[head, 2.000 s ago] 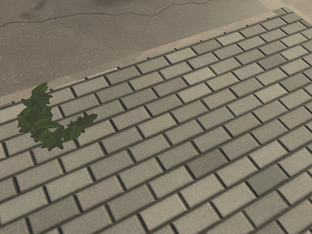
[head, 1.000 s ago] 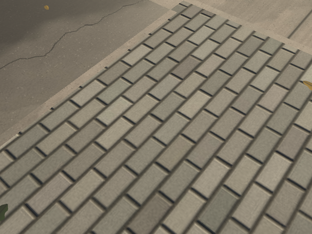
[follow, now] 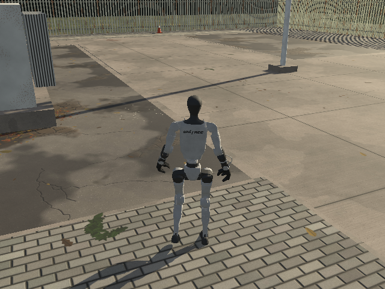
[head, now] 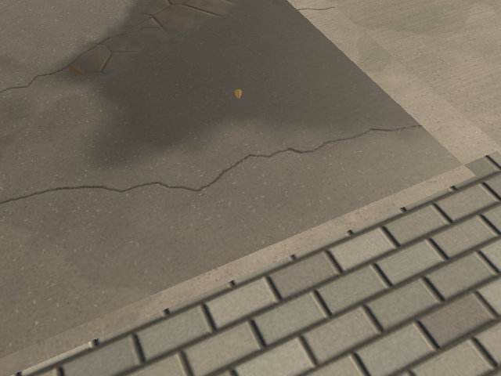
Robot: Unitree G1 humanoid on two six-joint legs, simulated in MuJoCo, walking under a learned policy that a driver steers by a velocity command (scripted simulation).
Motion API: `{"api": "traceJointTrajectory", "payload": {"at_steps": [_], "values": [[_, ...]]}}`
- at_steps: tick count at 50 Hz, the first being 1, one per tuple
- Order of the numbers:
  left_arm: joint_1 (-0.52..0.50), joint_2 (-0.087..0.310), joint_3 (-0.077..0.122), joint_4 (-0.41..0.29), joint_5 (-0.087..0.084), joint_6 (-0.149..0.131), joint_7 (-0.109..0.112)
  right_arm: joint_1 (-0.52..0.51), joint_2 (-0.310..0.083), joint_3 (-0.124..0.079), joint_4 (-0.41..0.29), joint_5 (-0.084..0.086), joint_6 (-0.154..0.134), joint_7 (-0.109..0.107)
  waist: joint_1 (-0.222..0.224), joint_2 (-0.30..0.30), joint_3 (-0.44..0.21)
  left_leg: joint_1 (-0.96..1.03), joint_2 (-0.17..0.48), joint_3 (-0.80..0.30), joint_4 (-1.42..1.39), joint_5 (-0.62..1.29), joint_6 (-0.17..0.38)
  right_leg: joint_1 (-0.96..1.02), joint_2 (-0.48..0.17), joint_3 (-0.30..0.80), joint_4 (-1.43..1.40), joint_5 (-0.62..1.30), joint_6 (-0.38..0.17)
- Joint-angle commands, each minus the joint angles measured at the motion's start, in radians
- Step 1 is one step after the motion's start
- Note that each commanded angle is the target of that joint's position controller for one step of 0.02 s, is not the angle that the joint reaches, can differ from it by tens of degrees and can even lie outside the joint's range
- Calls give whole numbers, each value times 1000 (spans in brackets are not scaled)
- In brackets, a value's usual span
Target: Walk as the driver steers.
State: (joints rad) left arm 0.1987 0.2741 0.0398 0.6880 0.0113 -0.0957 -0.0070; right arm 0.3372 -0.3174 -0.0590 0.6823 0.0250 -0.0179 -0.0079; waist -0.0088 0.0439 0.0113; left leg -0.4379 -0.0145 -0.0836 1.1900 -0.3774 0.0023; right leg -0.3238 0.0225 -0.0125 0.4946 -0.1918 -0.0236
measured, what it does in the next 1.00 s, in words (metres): walks ahead: left foot, then right foot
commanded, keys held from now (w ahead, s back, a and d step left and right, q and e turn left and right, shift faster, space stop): w+q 0.10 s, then w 0.18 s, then w+e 0.72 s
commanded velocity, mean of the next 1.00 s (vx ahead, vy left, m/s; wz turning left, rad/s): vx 0.50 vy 0.00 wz -0.10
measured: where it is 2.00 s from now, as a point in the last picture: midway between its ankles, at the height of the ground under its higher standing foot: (310, 216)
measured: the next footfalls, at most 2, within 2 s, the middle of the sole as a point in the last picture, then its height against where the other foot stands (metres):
left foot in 0.38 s outside the picture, level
right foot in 0.90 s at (298, 324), level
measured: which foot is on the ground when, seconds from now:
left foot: up 0.00-0.36, down 0.38-0.92, up 0.94-1.00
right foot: down 0.00-0.38, up 0.40-0.88, down 0.90-1.00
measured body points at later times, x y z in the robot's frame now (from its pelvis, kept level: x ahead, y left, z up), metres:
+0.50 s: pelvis +0.26 +0.06 +0.00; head +0.29 +0.08 +0.45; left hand +0.24 +0.35 -0.14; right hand +0.48 -0.16 -0.08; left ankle +0.31 +0.17 -0.74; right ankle +0.15 -0.10 -0.65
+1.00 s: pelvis +0.53 +0.01 -0.01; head +0.57 -0.01 +0.43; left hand +0.73 +0.25 -0.11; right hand +0.57 -0.28 -0.14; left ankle +0.39 +0.18 -0.64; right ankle +0.60 -0.07 -0.73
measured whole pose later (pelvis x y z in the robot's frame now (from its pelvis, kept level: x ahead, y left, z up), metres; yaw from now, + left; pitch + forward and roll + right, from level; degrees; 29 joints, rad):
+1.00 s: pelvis +0.53 +0.01 -0.01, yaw -11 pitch +1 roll +1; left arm 0.16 0.30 0.07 0.71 -0.02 -0.04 -0.04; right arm 0.24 -0.29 -0.07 0.79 0.03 -0.08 0.00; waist -0.01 0.00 0.08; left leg -0.26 0.04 0.01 1.18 -0.46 -0.01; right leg -0.45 0.06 -0.03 0.63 -0.20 -0.10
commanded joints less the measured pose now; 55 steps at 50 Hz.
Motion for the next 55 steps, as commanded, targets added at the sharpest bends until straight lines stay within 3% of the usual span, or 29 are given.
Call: {"api": "traceJointTrajectory", "payload": {"at_steps": [1, 5, 10, 13, 16, 17, 18, 19, 20, 21, 22, 23, 24, 26, 28, 30, 35, 41, 43, 44, 45, 46, 47, 48, 49, 50, 51, 52, 55], "values": [[46, 104, 34, -21, 1, -13, 7, -41, -72, -27, -99, 4, -8, 7, 34, -177, -4, -245, 107, -28, 1, 80, -5, 216, -259, 271, -288, 3, -140], [68, 145, 51, 23, -4, -20, 7, -109, -34, -16, -125, -5, 0, 12, 39, -125, 21, -309, 123, -23, -129, 167, -22, 238, -286, 153, -332, 157, -173], [102, 172, 51, 76, -16, -8, 2, -238, 6, 6, -144, -7, -26, 34, 79, -96, 47, -238, 97, 28, -428, 362, -5, 256, -253, 17, -347, 251, -160], [160, 193, 54, 118, -33, 6, 0, -335, 11, 13, -176, -2, -37, 51, 105, -91, 78, -214, 79, 72, -547, 361, 14, 310, -275, -2, -339, 269, -156], [193, 212, 56, 155, -49, 27, -1, -366, -12, 5, -199, -7, -44, 60, 80, -116, 75, -158, 51, 103, -628, 248, 55, 388, -306, 19, -271, 456, -145], [188, 226, 57, 161, -51, 33, 1, -321, -36, -6, -191, -11, -48, 59, 41, -134, 41, -67, 24, 119, -658, 221, 73, 397, -301, 17, -205, 614, -134], [171, 233, 55, 165, -54, 38, 4, -201, -71, -27, -157, -15, -50, 53, -38, -132, -33, 118, -4, 141, -713, 270, 99, 368, -272, -11, -70, 745, -113], [168, 214, 45, 161, -48, 35, 7, -45, -128, -54, -110, -20, -47, 40, -113, -123, -137, 389, 21, 112, -703, 330, 126, 237, -226, -35, 116, 694, -80], [177, 127, 15, 120, -19, 22, 3, 121, -221, -77, -84, -43, -37, 19, -155, 29, -306, 757, 277, -189, -665, 344, 211, -75, -136, -66, 473, 283, -26], [264, 62, -7, 121, -23, 5, -2, 115, -231, -69, -89, -45, -35, 17, -97, 199, -445, 878, 458, -578, -792, 233, 318, -296, -2, 66, 721, -406, 8], [181, 175, 27, 123, -54, 1, -5, 84, -140, -47, -86, -38, -39, 19, -128, 90, -333, 775, 419, -495, -832, 171, 276, -379, -51, 146, 797, -375, 7], [118, 179, 33, 96, -66, 1, -6, 26, -109, -35, -74, -27, -44, 21, -99, 89, -180, 639, 376, -327, -862, 206, 240, -418, -92, 112, 775, -288, 4], [91, 157, 32, 97, -55, 4, 1, -33, -76, -27, -66, -25, -50, 25, -64, 45, -114, 521, 326, -233, -899, 240, 215, -393, -127, 97, 729, -209, 9], [135, 126, 37, 115, -43, 30, 5, -105, -33, -20, -56, -34, -70, 31, 1, 75, -52, 357, 276, -102, -984, 293, 197, -288, -164, 105, 685, -100, 24], [153, 80, 32, 120, -46, 53, 7, -128, -29, -26, -33, -37, -91, 30, 28, 53, -23, 291, 275, -25, -1038, 364, 207, -268, -166, 106, 672, -57, 40], [110, 73, 34, 101, -42, 65, 11, -130, -40, -33, -8, -44, -100, 23, 31, 35, 17, 278, 273, 49, -1064, 413, 203, -318, -167, 123, 617, 8, 52], [-37, 46, 20, 49, -32, 55, -18, -99, -87, -48, 36, -38, -93, 2, -11, 5, 64, 321, 256, 198, -1083, 436, 175, -325, -150, 73, 316, 240, 40], [-171, 65, 21, -37, -30, 59, -52, -36, -139, -70, 90, -5, -55, -7, -42, -4, 96, 512, 318, 263, -997, 558, 141, -355, -121, -7, 158, 126, -30], [-121, 97, 39, -45, -30, 66, -55, -52, -170, -78, 89, 2, -40, -12, 1, 27, 34, 543, 313, 290, -854, 884, 117, -237, -55, -71, 157, 23, -70], [-21, 128, 59, -27, -34, 69, -53, -66, -178, -79, 85, 6, -30, -13, 62, 31, -28, 526, 294, 310, -700, 1011, 99, -102, -7, -101, 144, -4, -97], [142, 184, 93, 16, -37, 73, -41, -74, -163, -71, 80, 9, -26, -15, 148, 6, -115, 430, 249, 335, -474, 985, 62, 142, 43, -101, 89, 42, -135], [266, 287, 126, 40, -43, 84, -18, -41, -99, -45, 59, -24, -35, -17, 170, -164, -199, 165, 185, 337, -142, 539, 7, 426, -112, 170, 59, 84, -203], [196, 352, 127, 4, -44, 71, -20, 17, 9, -9, 6, -36, -65, -6, 55, -356, -319, -225, -41, 162, 189, -209, -50, 685, -327, 772, -124, -169, -409], [201, 255, 98, -17, -37, 53, -31, -89, -88, -23, 0, -2, -100, 7, 130, -185, -344, -324, 3, -23, 230, -191, -20, 688, -350, 825, -229, -230, -374], [178, 208, 85, -10, -29, 38, -32, -160, -107, -28, -24, 26, -117, 13, 123, -144, -213, -370, 41, -12, 189, -108, 8, 589, -323, 688, -228, -177, -331], [120, 184, 77, -13, -31, 30, -32, -168, -93, -24, -19, 10, -124, 5, 73, -51, -118, -334, 88, -9, 94, -28, 16, 438, -278, 567, -220, -53, -296], [63, 147, 67, -23, -29, 27, -27, -166, -104, -32, -8, -20, -122, -3, 39, -53, -87, -268, 119, -11, 5, 19, 11, 332, -242, 476, -221, 59, -275], [33, 134, 60, -41, -18, 27, -21, -148, -105, -36, -3, -28, -111, -1, 12, -78, -72, -205, 133, -15, -28, 53, 5, 258, -215, 433, -240, 133, -269], [44, 154, 65, -42, -22, 22, -5, -146, -73, -31, -4, -40, -83, 0, -4, -73, -53, -168, 122, 12, -145, 115, -39, 163, -184, 350, -272, 281, -277]]}}
Velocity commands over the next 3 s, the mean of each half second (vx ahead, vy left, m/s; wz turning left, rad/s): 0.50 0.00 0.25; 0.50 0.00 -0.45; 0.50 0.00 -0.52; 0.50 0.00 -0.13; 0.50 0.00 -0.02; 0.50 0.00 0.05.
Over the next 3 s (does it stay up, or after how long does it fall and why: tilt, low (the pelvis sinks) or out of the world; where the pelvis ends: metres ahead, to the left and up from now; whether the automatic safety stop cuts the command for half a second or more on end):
stays up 1.50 -0.44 -0.01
